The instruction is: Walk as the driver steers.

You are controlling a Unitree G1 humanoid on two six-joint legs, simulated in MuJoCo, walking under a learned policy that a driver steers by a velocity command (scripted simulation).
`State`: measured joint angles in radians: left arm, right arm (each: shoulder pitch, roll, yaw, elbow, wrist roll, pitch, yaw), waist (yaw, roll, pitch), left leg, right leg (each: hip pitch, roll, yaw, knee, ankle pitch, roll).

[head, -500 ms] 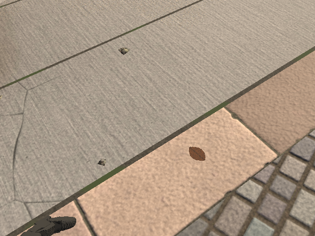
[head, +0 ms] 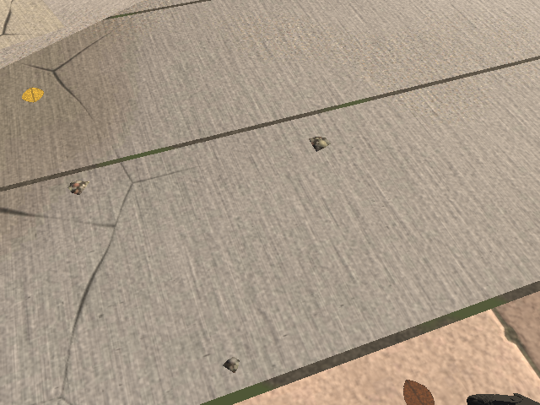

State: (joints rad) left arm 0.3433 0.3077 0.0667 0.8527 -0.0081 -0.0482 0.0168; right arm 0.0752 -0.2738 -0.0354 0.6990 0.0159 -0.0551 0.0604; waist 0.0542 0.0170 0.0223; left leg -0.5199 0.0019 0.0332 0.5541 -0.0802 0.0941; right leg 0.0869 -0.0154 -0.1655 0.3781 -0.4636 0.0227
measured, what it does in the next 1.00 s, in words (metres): walks ahead, turning left: right foot, then left foot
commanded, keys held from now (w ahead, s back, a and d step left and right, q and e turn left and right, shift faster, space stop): w+q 0.82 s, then w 0.18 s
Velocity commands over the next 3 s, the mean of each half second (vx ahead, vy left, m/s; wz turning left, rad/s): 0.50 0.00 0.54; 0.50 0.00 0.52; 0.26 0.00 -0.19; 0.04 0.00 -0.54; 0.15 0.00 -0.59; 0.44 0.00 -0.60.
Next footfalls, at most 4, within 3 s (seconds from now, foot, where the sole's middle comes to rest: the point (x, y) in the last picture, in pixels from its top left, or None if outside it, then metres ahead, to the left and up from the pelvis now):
0.48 right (322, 402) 0.47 -0.07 -0.76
0.98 left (176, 340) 0.60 0.30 -0.76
1.46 right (222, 251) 0.88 0.21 -0.76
1.90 left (140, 272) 0.79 0.43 -0.76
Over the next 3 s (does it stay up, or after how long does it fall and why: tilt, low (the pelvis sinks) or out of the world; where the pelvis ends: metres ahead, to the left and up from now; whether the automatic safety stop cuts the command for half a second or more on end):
stays up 1.05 0.22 0.02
